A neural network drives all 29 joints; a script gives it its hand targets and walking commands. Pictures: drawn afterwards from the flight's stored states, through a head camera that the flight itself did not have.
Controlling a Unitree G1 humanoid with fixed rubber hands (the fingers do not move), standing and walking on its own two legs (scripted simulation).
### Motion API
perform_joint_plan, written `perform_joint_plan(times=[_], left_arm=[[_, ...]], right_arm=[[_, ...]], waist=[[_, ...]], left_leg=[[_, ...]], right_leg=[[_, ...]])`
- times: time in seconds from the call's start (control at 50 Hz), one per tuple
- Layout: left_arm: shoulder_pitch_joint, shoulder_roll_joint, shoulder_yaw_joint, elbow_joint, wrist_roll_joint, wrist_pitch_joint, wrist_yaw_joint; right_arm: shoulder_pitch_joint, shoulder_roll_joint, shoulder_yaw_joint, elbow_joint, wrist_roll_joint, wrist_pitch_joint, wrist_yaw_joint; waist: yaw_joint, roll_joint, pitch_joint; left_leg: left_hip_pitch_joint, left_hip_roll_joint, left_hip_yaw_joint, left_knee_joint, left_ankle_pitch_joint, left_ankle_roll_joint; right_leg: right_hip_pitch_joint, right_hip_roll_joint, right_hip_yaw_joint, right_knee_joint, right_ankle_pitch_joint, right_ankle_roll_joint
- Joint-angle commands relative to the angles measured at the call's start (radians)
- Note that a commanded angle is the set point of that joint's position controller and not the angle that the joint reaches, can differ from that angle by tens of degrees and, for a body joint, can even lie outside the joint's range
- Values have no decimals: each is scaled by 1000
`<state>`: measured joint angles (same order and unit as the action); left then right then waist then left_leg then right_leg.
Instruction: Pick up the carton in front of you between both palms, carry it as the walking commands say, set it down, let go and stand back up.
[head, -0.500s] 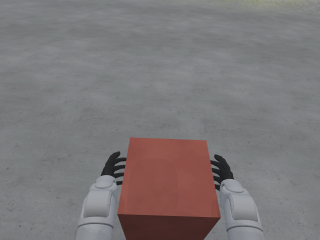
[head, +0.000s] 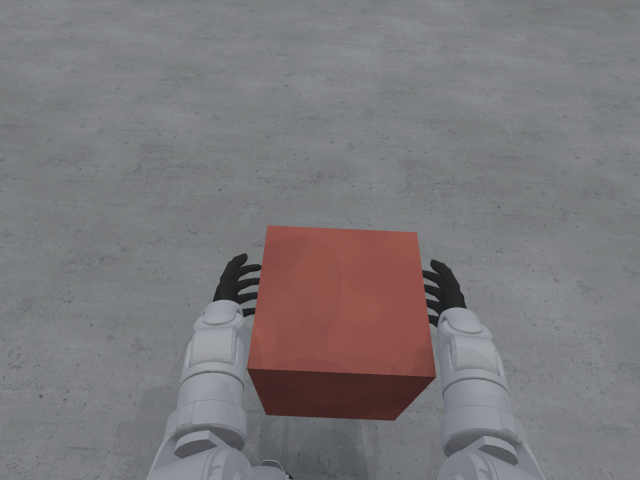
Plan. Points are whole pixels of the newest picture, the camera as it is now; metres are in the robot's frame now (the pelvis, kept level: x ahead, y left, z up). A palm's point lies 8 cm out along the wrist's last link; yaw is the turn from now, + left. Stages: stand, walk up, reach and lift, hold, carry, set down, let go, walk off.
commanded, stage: set down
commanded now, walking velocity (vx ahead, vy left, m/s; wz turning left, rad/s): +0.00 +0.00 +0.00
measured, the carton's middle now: (335, 330) +0.36 +0.01 -0.09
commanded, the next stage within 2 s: none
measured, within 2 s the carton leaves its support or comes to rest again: rests again in 1.94 s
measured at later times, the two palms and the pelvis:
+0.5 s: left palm (239, 329) +0.39 +0.17 -0.20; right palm (403, 328) +0.41 -0.12 -0.19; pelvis -0.02 -0.02 -0.12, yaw +0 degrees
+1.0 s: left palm (241, 340) +0.43 +0.20 -0.36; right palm (376, 336) +0.46 -0.10 -0.35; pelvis -0.04 -0.01 -0.25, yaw -3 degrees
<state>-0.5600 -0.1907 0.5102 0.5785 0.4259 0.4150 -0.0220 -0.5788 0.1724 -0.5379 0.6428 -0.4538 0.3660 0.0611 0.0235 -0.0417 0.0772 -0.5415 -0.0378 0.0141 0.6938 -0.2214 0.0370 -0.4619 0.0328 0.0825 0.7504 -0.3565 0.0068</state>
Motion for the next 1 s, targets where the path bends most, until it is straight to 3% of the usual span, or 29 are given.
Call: perform_joint_plan(times=[0.0, 0.1, 0.16, 0.2, 0.24, 0.34, 0.42, 0.56, 0.72, 0.98], left_arm=[[-391, -622, -354, 50, -113, -135, -118], [-475, -718, -554, 16, -204, -287, -122], [-521, -735, -679, -58, -265, -325, -122], [-526, -721, -728, -90, -294, -325, -123], [-528, -703, -737, -94, -307, -314, -127], [-565, -687, -673, -26, -293, -254, -160], [-625, -678, -599, 46, -273, -213, -190], [-742, -654, -532, 106, -271, -199, -196], [-883, -628, -547, 91, -311, -187, -175], [-1088, -570, -546, 88, -348, -139, -162]], right_arm=[[-404, 634, 350, 51, 131, -127, 118], [-475, 751, 557, 18, 249, -271, 100], [-512, 794, 697, -53, 321, -311, 70], [-523, 798, 759, -97, 353, -312, 47], [-529, 798, 784, -112, 371, -298, 30], [-565, 834, 735, -59, 357, -230, 25], [-634, 843, 658, 3, 328, -189, 32], [-767, 813, 588, 52, 317, -183, 14], [-924, 759, 600, 41, 357, -183, -9], [-1144, 694, 580, 81, 404, -143, 6]], waist=[[1, 38, -380], [5, 36, -755], [19, 43, -1039], [27, 48, -1164], [36, 44, -1195], [54, 19, -1048], [63, 12, -975], [72, 14, -1032], [87, 36, -1164], [108, 49, -1194]], left_leg=[[258, -35, -109, 27, 181, -31], [224, -53, -112, 219, 408, -37], [221, -60, -106, 337, 544, -36], [180, -66, -92, 394, 564, -40], [77, -75, -72, 428, 501, -47], [-229, -91, -36, 470, 222, -49], [-376, -93, -27, 520, 131, -40], [-508, -97, -16, 642, 130, -47], [-556, -94, -3, 775, 149, -69], [-632, -85, -4, 946, 126, -79]], right_leg=[[-324, 81, -8, -50, 89, -41], [-472, 110, -16, 105, 199, -13], [-549, 121, -13, 192, 297, 3], [-583, 126, -11, 239, 330, 13], [-605, 130, -9, 276, 322, 23], [-695, 135, -15, 338, 150, 32], [-800, 142, -26, 387, 65, 30], [-933, 160, -48, 515, 48, 28], [-1051, 186, -88, 674, 24, 25], [-1273, 198, -130, 882, -47, 19]])
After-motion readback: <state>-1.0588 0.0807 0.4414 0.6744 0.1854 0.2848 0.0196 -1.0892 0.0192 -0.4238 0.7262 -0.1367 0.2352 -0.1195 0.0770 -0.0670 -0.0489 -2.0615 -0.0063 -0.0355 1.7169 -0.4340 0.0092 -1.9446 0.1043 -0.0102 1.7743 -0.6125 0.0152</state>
